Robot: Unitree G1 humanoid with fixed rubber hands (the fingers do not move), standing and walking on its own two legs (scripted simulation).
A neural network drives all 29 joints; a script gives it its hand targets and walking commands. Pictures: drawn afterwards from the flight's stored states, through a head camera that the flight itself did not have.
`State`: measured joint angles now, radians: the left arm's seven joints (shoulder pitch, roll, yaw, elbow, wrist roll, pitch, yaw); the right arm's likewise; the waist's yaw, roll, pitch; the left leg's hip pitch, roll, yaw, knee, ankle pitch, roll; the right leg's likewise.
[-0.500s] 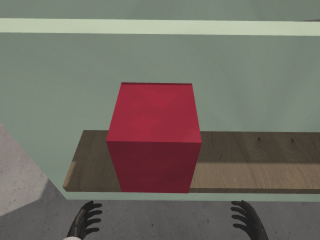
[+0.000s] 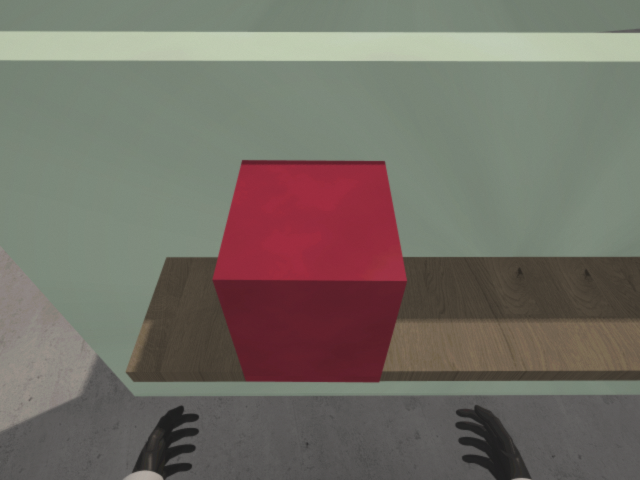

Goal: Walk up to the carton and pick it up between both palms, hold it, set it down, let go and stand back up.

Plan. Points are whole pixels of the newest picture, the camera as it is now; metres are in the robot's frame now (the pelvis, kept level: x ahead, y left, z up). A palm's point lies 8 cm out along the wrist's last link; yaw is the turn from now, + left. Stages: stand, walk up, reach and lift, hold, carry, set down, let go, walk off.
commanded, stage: let go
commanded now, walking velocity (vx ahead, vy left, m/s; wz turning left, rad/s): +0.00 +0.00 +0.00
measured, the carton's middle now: (313, 275) +0.38 +0.03 +0.04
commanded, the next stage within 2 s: stand in 0.12 s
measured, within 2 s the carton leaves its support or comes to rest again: neither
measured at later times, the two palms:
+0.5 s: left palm out of the picture +0.08 +0.30 -0.11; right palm out of the picture +0.10 -0.30 -0.12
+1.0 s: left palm out of the picture +0.04 +0.29 -0.11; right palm out of the picture +0.10 -0.28 -0.12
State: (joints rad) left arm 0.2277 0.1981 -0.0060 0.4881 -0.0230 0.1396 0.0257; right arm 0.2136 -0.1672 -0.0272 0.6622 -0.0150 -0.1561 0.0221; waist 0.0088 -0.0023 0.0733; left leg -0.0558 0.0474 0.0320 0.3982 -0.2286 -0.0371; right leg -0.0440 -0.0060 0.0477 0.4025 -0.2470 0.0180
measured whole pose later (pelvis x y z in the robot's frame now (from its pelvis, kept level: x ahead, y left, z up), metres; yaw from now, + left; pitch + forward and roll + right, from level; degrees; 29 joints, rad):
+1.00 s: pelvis +0.00 +0.00 +0.00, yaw +5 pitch -4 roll +0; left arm 0.19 0.33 0.00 1.01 0.02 -0.01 0.00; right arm 0.15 -0.34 -0.01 1.07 -0.02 -0.01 0.01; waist 0.01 0.01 0.04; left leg -0.12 0.02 -0.04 0.40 -0.21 -0.03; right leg -0.07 -0.04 -0.03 0.39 -0.25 0.02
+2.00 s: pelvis -0.01 +0.00 +0.00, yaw +5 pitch -4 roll +0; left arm 0.15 0.34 0.00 1.09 0.01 -0.01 0.00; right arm 0.13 -0.34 -0.01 1.12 -0.01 -0.01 0.01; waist 0.01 0.00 0.05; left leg -0.13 0.01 -0.05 0.37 -0.17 -0.03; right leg -0.09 -0.04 -0.03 0.37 -0.22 0.02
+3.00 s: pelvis +0.01 +0.01 +0.00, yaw +5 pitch -3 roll +0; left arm 0.13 0.33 0.00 1.10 0.02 -0.01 0.00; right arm 0.11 -0.33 -0.01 1.12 -0.01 -0.02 0.00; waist 0.00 0.00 0.05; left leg -0.11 0.00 -0.04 0.35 -0.19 -0.02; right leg -0.06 -0.05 -0.03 0.35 -0.23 0.03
